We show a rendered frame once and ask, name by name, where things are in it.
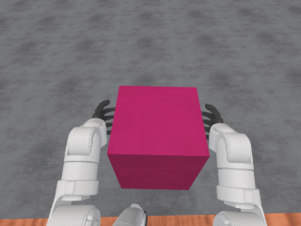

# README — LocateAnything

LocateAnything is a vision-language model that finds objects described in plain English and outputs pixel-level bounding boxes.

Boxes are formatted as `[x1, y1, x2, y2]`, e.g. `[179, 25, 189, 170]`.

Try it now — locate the carton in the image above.
[107, 86, 210, 190]

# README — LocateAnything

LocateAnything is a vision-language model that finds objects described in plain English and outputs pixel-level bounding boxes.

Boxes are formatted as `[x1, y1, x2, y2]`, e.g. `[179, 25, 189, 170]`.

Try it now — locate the right robot hand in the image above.
[201, 104, 224, 140]

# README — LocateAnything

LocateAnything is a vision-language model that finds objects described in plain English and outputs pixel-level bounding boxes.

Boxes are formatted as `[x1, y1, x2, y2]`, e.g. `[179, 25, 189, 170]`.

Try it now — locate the right robot forearm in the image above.
[209, 122, 267, 226]

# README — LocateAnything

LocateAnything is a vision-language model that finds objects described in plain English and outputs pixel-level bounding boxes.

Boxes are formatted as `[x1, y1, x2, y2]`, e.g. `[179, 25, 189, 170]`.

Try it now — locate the robot left shin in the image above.
[131, 203, 143, 211]

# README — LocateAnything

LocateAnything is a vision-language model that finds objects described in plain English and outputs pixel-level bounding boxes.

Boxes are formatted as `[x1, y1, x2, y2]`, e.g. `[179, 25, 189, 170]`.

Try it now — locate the robot right upper arm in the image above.
[213, 211, 265, 226]

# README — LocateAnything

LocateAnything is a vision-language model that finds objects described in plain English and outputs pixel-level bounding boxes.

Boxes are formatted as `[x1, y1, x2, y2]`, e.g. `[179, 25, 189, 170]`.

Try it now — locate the left robot hand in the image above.
[92, 100, 116, 135]

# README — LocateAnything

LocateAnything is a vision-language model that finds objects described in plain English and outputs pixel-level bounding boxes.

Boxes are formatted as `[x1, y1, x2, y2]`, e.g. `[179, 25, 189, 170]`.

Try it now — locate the robot left upper arm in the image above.
[47, 204, 101, 226]

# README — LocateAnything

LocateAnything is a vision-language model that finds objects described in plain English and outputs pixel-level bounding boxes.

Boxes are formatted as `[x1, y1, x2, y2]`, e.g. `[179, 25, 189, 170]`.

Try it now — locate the left robot forearm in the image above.
[46, 118, 107, 226]

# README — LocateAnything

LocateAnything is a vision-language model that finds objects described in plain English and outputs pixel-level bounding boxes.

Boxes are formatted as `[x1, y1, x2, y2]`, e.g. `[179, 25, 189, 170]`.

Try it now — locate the left robot thigh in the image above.
[112, 207, 146, 226]

